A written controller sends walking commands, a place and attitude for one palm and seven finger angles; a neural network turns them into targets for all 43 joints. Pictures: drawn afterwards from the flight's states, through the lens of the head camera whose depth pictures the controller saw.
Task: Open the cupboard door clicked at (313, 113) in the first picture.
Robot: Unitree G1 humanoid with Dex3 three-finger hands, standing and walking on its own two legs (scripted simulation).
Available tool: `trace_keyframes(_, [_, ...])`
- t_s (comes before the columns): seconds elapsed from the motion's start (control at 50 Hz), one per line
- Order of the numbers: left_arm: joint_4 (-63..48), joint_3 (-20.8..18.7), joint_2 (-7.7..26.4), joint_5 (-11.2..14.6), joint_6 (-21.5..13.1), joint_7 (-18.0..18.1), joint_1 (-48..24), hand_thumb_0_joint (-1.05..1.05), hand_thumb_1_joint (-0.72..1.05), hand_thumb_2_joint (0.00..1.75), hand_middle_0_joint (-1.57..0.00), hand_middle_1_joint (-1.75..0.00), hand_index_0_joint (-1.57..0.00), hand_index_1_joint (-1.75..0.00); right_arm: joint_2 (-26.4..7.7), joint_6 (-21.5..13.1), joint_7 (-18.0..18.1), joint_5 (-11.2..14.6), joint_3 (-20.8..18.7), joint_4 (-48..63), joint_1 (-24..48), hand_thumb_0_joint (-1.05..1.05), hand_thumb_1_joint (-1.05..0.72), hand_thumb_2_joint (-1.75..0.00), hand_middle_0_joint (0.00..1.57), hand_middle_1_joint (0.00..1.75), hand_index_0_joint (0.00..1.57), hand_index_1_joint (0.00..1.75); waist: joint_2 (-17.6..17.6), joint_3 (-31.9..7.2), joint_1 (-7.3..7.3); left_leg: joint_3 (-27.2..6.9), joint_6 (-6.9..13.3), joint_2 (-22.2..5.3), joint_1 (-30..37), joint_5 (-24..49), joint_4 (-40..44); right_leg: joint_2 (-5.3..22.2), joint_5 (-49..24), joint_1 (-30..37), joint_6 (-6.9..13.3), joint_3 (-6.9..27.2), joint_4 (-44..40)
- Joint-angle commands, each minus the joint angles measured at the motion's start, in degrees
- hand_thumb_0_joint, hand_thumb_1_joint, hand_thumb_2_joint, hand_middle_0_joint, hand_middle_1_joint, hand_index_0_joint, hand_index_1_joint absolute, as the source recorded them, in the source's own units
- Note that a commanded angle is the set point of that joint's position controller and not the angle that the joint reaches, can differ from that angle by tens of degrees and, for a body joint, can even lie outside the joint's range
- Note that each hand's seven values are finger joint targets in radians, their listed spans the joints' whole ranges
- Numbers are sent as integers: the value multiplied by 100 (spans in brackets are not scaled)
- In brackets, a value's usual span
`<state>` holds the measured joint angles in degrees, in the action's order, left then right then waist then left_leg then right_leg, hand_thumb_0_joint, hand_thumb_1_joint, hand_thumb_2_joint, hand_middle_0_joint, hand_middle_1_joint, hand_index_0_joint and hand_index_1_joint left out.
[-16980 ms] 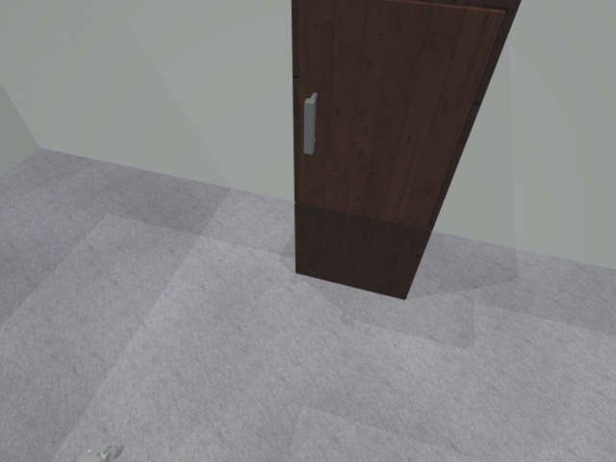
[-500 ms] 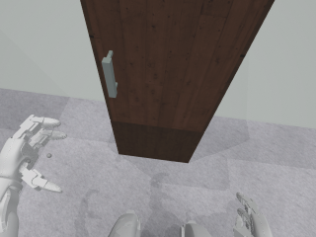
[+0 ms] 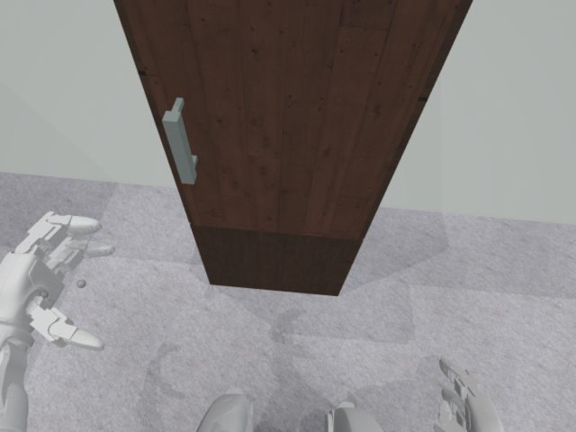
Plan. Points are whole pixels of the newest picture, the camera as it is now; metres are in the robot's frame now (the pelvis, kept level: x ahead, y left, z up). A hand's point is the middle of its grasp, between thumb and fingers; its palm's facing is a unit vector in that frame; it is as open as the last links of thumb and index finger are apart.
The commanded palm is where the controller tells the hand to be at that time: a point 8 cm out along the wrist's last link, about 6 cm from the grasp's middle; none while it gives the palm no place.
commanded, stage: raise the hand with hooked fingers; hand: left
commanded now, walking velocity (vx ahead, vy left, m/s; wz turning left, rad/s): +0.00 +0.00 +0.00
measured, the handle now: (184, 142) +0.55 +0.21 +0.04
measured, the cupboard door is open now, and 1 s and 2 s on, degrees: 0 0 0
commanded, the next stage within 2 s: move the hooked fingers beside the handle in 0.06 s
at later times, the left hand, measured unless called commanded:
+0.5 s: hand (102, 247) +0.33 +0.26 +0.06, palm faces -0.06 -1.00 -0.03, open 14.0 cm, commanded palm +0.31 +0.31 +0.05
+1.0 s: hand (118, 207) +0.40 +0.27 +0.05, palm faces -0.04 -1.00 -0.02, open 14.0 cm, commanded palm +0.38 +0.31 +0.05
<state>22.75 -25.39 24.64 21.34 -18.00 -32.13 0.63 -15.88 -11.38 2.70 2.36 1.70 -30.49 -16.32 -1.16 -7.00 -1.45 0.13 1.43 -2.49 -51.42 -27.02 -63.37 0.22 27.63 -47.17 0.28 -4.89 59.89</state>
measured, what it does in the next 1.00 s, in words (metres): stands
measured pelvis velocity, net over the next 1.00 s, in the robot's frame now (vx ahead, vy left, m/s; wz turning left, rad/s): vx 0.00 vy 0.00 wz -0.02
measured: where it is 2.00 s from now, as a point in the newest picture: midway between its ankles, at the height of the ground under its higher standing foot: outside the picture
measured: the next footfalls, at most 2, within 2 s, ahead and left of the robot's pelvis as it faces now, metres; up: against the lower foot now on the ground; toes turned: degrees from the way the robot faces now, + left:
none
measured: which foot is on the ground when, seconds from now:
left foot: down 0.00-1.00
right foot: down 0.00-1.00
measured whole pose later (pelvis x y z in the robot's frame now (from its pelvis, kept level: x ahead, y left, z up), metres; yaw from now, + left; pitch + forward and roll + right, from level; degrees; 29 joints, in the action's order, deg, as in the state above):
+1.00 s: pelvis +0.00 +0.00 -0.01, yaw -1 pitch +19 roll -3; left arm 47.7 -27.5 30.2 14.5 -20.5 -30.8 -27.0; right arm -16.1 -6.0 2.8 1.9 1.9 -33.8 -18.0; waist -0.5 -6.9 -4.6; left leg 0.8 1.5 -3.1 -57.0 -27.3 -65.4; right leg -0.4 27.6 -53.3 0.3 -4.0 62.0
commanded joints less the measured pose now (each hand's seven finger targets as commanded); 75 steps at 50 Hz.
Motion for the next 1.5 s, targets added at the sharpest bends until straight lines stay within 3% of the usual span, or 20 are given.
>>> trace_keyframes(0.0, [-1212,-546,1479,209,-388,-16,-927,0,-50,30,-30,-120,-30,-120,-926,-278,124,-8,-374,813,0,0,-90,-90,20,30,20,30,-430,-1532,52,-217,11,198,1298,1297,955,-258,-967,614,155,246,-827])
trace_keyframes(0.1, [-962,-535,1383,265,-495,-2,-1000,0,-50,30,-30,-120,-30,-120,-901,-280,142,-6,-343,769,41,0,-90,-90,20,30,20,30,-295,-1368,29,-204,17,208,1075,1041,894,-243,-704,597,147,315,-867])
trace_keyframes(0.14, [-932,-473,1375,206,-473,-41,-1010,0,-50,30,-30,-120,-30,-120,-900,-268,140,9,-337,759,41,0,-90,-90,20,30,20,30,-482,-1428,46,-185,9,207,1161,1061,938,-214,-763,593,140,317,-865])
trace_keyframes(0.2, [-766,-434,1527,134,-447,-59,-1747,0,-50,30,-30,-120,-30,-120,-938,-272,200,-6,-324,658,-12,0,-90,-90,20,30,20,30,-393,-1316,-106,-209,30,177,1015,914,813,-232,-612,399,137,357,-830])
trace_keyframes(0.26, [-517,-457,1667,38,-471,-61,-2297,0,-50,30,-30,-120,-30,-120,-949,-265,248,6,-312,554,-23,0,-90,-90,20,30,20,30,-449,-1398,-135,-229,28,166,999,747,807,-196,-438,308,124,393,-825])
trace_keyframes(0.38, [-226,-440,1802,-45,-424,-110,-2587,0,-50,30,-30,-120,-30,-120,-950,-228,243,14,-304,520,-82,0,-90,-90,20,30,20,30,-714,-1813,-33,-215,12,153,1188,1089,813,-180,-788,445,149,381,-734])
trace_keyframes(0.52, [390,-694,2017,-112,-246,-1,-2607,0,-50,30,-30,-120,-30,-120,-985,-33,161,2,-324,553,-223,0,-90,-90,20,30,20,30,-330,-1899,34,-146,24,155,965,1346,790,-200,-1145,662,121,382,-680])
trace_keyframes(0.7, [497,-382,1864,-267,-612,85,-3690,0,-50,30,-30,-120,-30,-120,-1006,113,123,-19,-375,403,-428,0,-90,-90,20,30,20,30,-541,-2026,-195,-224,30,121,1250,1473,737,-245,-1165,254,149,320,-565])
trace_keyframes(0.88, [1289,-532,2241,-520,-589,140,-4397,0,-50,30,-30,-120,-30,-120,-1054,335,119,-41,-375,204,-577,0,-90,-90,20,30,20,30,-676,-2018,-234,-282,-2,83,1293,1479,756,-217,-1110,39,152,277,-559])
trace_keyframes(0.92, [1267,-617,2329,-525,-657,151,-4472,0,-50,30,-30,-120,-30,-120,-1065,363,105,-60,-387,208,-641,0,-90,-90,20,30,20,30,-712,-2341,-184,-298,-18,69,1531,1770,709,-241,-1293,82,161,283,-509])
trace_keyframes(0.98, [1469,-628,2359,-555,-694,166,-4576,0,-50,30,-30,-120,-30,-120,-1059,435,72,-66,-382,193,-657,0,-90,-90,20,30,20,30,-675,-2370,-209,-267,-11,78,1406,1791,663,-235,-1373,162,144,297,-499])
trace_keyframes(1.06, [2150,-507,2341,-645,-635,107,-5009,0,-50,30,-30,-120,-30,-120,-1095,554,60,-63,-365,115,-739,0,-90,-90,20,30,20,30,-452,-2029,-368,-258,24,56,1091,1487,602,-249,-1178,-93,122,290,-504])
trace_keyframes(1.16, [2380,-631,2732,-775,-780,24,-5573,0,-50,30,-30,-120,-30,-120,-1157,680,69,-83,-363,79,-842,0,-90,-90,20,30,20,30,-588,-2293,-371,-308,26,52,1135,1601,490,-259,-1201,-195,154,299,-384])
trace_keyframes(1.2, [2208,-448,2540,-747,-904,5,-5989,0,-50,30,-30,-120,-30,-120,-1128,692,57,-109,-368,42,-870,0,-90,-90,20,30,20,30,-856,-2447,-455,-357,17,34,1460,1819,414,-279,-1243,-452,175,274,-325])
trace_keyframes(1.22, [2284,-598,2739,-777,-928,7,-5912,0,-50,30,-30,-120,-30,-120,-1164,722,46,-121,-373,14,-905,0,-90,-90,20,30,20,30,-915,-2604,-381,-375,-11,26,1525,1854,409,-280,-1234,-417,170,284,-329])
trace_keyframes(1.26, [2516,-628,2839,-818,-916,37,-6038,0,-50,30,-30,-120,-30,-120,-1183,783,53,-108,-355,-31,-928,0,-90,-90,20,30,20,30,-780,-2500,-446,-395,8,20,1377,1701,399,-285,-1125,-476,160,279,-340])
trace_keyframes(1.32, [2763,-476,2741,-900,-826,72,-6300,0,-50,30,-30,-120,-30,-120,-1191,840,50,-111,-339,-83,-971,0,-90,-90,20,30,20,30,-919,-2400,-520,-454,-4,8,1426,1554,425,-285,-940,-764,158,234,-336])
trace_keyframes(1.36, [2939,-531,2936,-984,-736,147,-6503,0,-50,30,-30,-120,-30,-120,-1221,882,69,-114,-313,-100,-1001,0,-90,-90,20,30,20,30,-787,-2282,-590,-438,34,16,1144,1365,395,-272,-871,-730,133,259,-349])
trace_keyframes(1.42, [2950,-749,3309,-1078,-736,201,-6624,0,-50,30,-30,-120,-30,-120,-1240,937,66,-147,-287,-84,-1087,0,-90,-90,20,30,20,30,-913,-2642,-524,-440,25,14,1190,1660,304,-278,-1073,-613,146,258,-242])
trace_keyframes(1.48, [2949,-726,3350,-1143,-783,250,-6763,0,-50,30,-30,-120,-30,-120,-1240,995,40,-162,-278,-85,-1131,0,-90,-90,20,30,20,30,-992,-2742,-576,-458,19,-2,1259,1812,249,-292,-1144,-678,136,253,-217])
